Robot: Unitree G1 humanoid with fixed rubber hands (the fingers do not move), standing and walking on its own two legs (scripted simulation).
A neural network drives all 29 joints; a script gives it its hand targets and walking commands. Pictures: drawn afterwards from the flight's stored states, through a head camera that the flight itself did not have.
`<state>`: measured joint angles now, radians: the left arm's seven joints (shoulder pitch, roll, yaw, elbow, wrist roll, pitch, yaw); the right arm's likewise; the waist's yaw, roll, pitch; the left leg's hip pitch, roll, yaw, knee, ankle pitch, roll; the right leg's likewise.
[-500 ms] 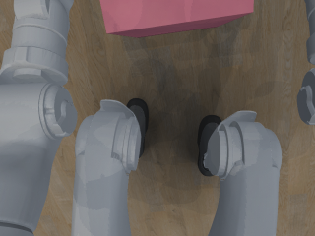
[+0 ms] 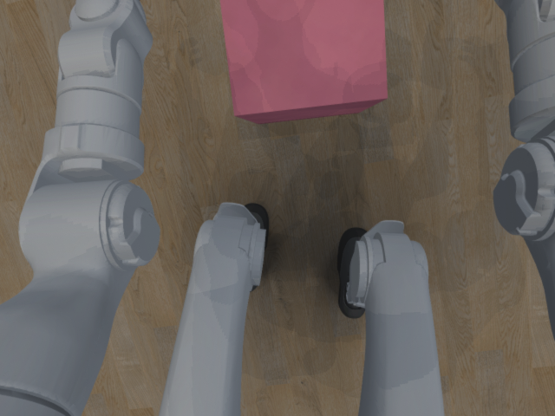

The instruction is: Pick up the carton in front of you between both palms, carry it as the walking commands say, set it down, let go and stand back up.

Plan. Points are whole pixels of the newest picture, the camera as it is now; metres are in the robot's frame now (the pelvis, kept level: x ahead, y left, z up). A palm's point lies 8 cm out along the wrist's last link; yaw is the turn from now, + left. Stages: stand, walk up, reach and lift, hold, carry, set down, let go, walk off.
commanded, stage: set down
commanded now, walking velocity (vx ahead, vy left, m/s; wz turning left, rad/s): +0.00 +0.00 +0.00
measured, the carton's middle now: (303, 53) +0.55 +0.04 -0.35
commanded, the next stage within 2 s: let go in 0.48 s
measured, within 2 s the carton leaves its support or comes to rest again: neither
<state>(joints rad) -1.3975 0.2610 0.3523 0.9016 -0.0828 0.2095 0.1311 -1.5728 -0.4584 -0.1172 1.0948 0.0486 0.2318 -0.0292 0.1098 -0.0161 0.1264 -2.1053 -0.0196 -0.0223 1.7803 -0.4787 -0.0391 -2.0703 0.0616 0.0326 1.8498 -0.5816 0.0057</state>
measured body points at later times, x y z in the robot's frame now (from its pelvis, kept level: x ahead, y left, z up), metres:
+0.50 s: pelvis +0.02 +0.00 +0.14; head +0.36 +0.01 +0.44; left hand +0.55 +0.24 +0.04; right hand +0.62 -0.16 +0.04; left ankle +0.11 +0.13 -0.44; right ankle +0.08 -0.11 -0.44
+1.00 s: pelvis +0.07 +0.02 +0.25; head +0.30 +0.01 +0.63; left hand +0.43 +0.25 +0.14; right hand +0.47 -0.18 +0.13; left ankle +0.11 +0.13 -0.44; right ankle +0.08 -0.11 -0.44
